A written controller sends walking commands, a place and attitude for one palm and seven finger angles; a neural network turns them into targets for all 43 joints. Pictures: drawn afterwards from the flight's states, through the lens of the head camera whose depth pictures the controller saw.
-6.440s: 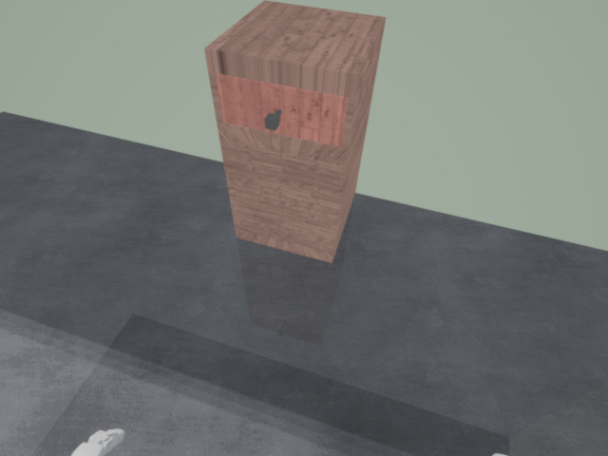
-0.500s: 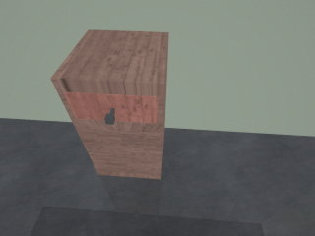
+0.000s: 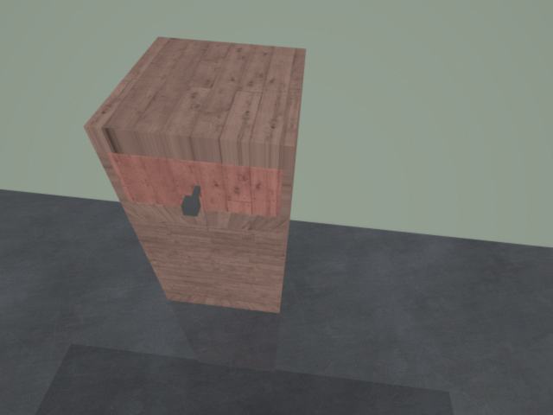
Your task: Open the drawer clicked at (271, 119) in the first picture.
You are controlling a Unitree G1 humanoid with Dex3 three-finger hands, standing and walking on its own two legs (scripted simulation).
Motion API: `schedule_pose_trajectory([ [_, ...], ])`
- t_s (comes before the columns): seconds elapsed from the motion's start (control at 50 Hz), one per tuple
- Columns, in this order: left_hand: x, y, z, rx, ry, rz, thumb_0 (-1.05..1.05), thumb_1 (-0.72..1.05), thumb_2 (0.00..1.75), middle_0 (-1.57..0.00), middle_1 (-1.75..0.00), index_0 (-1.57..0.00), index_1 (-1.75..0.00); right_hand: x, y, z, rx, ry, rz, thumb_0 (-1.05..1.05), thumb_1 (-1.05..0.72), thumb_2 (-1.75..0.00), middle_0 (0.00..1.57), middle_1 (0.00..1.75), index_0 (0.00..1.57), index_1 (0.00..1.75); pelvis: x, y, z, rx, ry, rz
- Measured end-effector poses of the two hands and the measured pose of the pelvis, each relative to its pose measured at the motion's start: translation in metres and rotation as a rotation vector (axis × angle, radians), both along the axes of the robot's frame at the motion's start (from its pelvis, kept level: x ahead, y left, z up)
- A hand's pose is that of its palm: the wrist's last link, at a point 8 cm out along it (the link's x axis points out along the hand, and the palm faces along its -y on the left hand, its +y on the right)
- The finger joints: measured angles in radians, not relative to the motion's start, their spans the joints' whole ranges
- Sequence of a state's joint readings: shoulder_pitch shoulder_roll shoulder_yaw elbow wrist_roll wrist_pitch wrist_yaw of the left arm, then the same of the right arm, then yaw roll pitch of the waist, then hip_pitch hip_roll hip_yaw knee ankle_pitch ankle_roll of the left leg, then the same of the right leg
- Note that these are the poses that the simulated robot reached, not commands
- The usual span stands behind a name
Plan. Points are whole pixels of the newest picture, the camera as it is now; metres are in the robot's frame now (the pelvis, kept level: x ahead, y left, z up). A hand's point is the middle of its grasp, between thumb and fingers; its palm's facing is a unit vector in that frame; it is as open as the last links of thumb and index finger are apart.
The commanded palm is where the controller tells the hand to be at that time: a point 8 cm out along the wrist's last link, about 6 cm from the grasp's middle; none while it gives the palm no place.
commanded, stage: shuffle to correct the standing spot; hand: left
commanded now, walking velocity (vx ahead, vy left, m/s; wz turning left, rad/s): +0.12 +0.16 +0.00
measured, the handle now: (193, 199) +0.56 +0.24 -0.10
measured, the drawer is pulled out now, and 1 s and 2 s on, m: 0.00 0.00 0.00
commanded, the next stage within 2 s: come to a stop and stand still in 0.20 s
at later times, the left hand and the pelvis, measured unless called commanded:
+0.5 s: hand out of the picture +0.06 +0.23 -0.19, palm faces +0.06 -0.98 -0.21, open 7.3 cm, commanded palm none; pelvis +0.08 +0.05 -0.01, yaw +0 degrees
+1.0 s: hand out of the picture +0.09 +0.17 -0.15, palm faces +0.04 -0.96 -0.26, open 7.2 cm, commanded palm none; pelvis +0.05 -0.01 +0.01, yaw +0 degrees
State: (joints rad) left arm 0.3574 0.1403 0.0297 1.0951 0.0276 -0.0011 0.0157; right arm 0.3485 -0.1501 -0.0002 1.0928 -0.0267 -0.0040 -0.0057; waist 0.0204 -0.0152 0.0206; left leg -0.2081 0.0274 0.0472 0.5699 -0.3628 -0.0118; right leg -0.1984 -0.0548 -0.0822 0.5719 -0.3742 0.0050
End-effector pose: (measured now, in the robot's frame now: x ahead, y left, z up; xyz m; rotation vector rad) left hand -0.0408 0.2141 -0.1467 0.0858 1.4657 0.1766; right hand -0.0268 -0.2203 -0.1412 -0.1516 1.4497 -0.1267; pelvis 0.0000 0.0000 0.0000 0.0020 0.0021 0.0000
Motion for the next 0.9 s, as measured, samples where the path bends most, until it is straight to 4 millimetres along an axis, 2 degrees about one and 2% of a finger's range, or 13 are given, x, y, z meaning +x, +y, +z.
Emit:
schedule_pose_trajectory([
  [0.08, 0.017, 0.01, -0.001, 0.015, 0.02, -0.024, 0.01, 0.91, 0.9, -0.2, -0.3, -0.2, -0.3, 0.006, 0.006, -0.002, -0.004, -0.003, -0.019, 0.01, -0.9, -0.9, 0.19, 0.3, 0.2, 0.3, 0.013, 0.005, -0.003, 0.012, 0.01, -0.023],
  [0.16, 0.047, 0.016, 0.001, 0.049, -0.027, -0.033, 0.01, 0.91, 0.9, -0.19, -0.3, -0.2, -0.3, 0.01, 0.011, -0.014, 0.025, 0.027, -0.033, 0.0, -0.9, -0.9, 0.19, 0.3, 0.2, 0.3, 0.026, 0.003, -0.008, 0.02, 0.009, -0.019],
  [0.2, 0.06, 0.018, 0.005, 0.063, -0.072, -0.01, 0.01, 0.91, 0.9, -0.19, -0.3, -0.2, -0.3, 0.02, 0.013, -0.016, 0.037, 0.048, -0.015, 0.01, -0.9, -0.9, 0.19, 0.3, 0.2, 0.3, 0.034, 0.006, -0.007, 0.017, 0.006, 0.004],
  [0.24, 0.066, 0.02, 0.01, 0.074, -0.097, 0.016, 0.0, 0.91, 0.9, -0.19, -0.3, -0.2, -0.3, 0.039, 0.016, -0.014, 0.042, 0.047, 0.01, 0.01, -0.9, -0.9, 0.19, 0.3, 0.2, 0.3, 0.041, 0.009, -0.003, 0.021, 0.006, 0.013],
  [0.32, 0.067, 0.027, 0.015, 0.067, -0.065, 0.028, 0.0, 0.91, 0.9, -0.2, -0.3, -0.2, -0.3, 0.094, 0.018, -0.005, 0.026, -0.036, 0.038, 0.02, -0.92, -0.9, 0.2, 0.3, 0.2, 0.3, 0.055, 0.021, 0.005, 0.036, 0.007, 0.014],
  [0.38, 0.068, 0.037, 0.01, 0.044, -0.017, 0.022, 0.0, 0.91, 0.9, -0.2, -0.3, -0.2, -0.3, 0.137, 0.019, 0.002, -0.007, -0.128, 0.046, 0.02, -0.93, -0.9, 0.2, 0.3, 0.2, 0.3, 0.065, 0.033, 0.003, 0.038, 0.005, 0.012],
  [0.42, 0.072, 0.047, 0.0, 0.031, 0.01, 0.012, 0.0, 0.91, 0.9, -0.2, -0.3, -0.2, -0.3, 0.161, 0.023, 0.002, -0.035, -0.194, 0.054, 0.02, -0.93, -0.9, 0.2, 0.3, 0.2, 0.3, 0.074, 0.044, -0.005, 0.026, -0.003, 0.004],
  [0.46, 0.079, 0.059, -0.011, 0.029, 0.027, 0.006, 0.0, 0.91, 0.9, -0.2, -0.3, -0.2, -0.3, 0.177, 0.028, 0.0, -0.06, -0.242, 0.053, 0.02, -0.93, -0.9, 0.19, 0.3, 0.2, 0.3, 0.079, 0.052, -0.013, 0.02, -0.006, 0.001],
  [0.5, 0.092, 0.069, -0.014, 0.044, 0.017, -0.002, 0.01, 0.91, 0.9, -0.2, -0.3, -0.2, -0.3, 0.185, 0.036, 0.003, -0.06, -0.257, 0.055, 0.01, -0.92, -0.9, 0.19, 0.3, 0.2, 0.3, 0.081, 0.053, -0.013, 0.035, -0.012, -0.002],
  [0.62, 0.134, 0.077, 0.003, 0.077, -0.089, -0.032, 0.01, 0.91, 0.9, -0.19, -0.3, -0.2, -0.3, 0.187, 0.055, 0.001, -0.005, -0.24, 0.059, 0.01, -0.91, -0.9, 0.19, 0.3, 0.2, 0.3, 0.078, 0.052, -0.003, 0.033, 0.001, -0.007],
  [0.7, 0.15, 0.069, 0.016, 0.104, -0.134, -0.074, 0.0, 0.91, 0.9, -0.19, -0.3, -0.2, -0.3, 0.18, 0.049, -0.007, 0.032, -0.253, 0.017, 0.0, -0.92, -0.9, 0.2, 0.3, 0.21, 0.3, 0.07, 0.043, -0.002, 0.042, 0.007, -0.021],
  [0.78, 0.152, 0.053, 0.025, 0.139, -0.18, -0.095, 0.0, 0.91, 0.9, -0.19, -0.3, -0.2, -0.3, 0.161, 0.031, -0.022, 0.061, -0.234, -0.024, 0.0, -0.91, -0.9, 0.2, 0.3, 0.21, 0.3, 0.063, 0.028, -0.006, 0.042, -0.004, -0.021],
  [0.9, 0.139, 0.024, 0.034, 0.135, -0.198, -0.075, 0.0, 0.93, 0.9, -0.2, -0.3, -0.2, -0.3, 0.124, 0.003, -0.015, 0.052, -0.14, -0.046, 0.0, -0.92, -0.9, 0.2, 0.3, 0.2, 0.3, 0.061, 0.005, 0.005, 0.051, -0.005, -0.003],
])
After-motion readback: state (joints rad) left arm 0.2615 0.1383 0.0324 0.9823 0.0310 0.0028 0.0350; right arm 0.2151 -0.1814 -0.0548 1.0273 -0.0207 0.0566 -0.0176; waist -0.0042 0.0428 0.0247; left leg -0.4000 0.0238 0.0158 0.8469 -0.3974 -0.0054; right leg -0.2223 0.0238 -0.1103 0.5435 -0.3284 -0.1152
